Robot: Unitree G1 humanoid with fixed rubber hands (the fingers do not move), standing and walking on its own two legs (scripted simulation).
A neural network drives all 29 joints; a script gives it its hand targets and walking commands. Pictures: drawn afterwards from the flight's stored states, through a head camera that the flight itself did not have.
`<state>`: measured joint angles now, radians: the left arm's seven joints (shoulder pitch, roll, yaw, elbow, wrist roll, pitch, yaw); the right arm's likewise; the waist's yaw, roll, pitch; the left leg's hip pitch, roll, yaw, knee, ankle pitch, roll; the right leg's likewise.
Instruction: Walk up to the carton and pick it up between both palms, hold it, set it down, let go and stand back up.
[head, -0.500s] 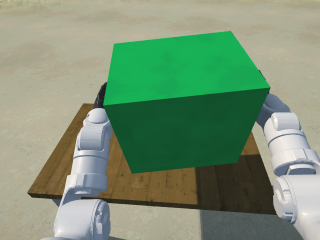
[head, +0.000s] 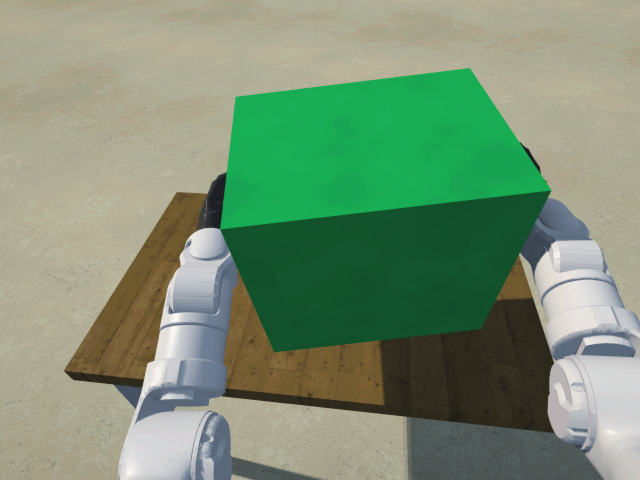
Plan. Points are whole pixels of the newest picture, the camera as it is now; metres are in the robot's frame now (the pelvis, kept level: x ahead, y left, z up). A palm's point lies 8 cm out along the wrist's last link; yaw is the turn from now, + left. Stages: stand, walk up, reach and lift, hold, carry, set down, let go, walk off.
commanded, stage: set down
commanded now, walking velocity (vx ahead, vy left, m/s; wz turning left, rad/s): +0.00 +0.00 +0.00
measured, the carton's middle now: (365, 219) +0.41 +0.01 +0.14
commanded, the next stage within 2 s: none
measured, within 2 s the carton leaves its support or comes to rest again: neither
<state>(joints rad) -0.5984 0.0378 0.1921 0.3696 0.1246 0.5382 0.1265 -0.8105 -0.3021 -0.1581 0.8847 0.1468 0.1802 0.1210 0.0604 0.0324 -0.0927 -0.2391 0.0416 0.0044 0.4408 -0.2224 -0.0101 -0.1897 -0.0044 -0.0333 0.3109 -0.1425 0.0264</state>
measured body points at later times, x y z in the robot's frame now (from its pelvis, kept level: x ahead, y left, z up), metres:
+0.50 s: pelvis +0.01 +0.00 +0.00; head +0.05 -0.01 +0.45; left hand +0.40 +0.20 +0.10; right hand +0.47 -0.18 +0.11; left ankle +0.00 +0.12 -0.74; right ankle +0.01 -0.14 -0.75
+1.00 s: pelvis +0.03 -0.03 +0.00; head +0.10 -0.04 +0.44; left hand +0.41 +0.19 +0.06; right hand +0.50 -0.19 +0.07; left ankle +0.01 +0.12 -0.74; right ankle +0.01 -0.14 -0.75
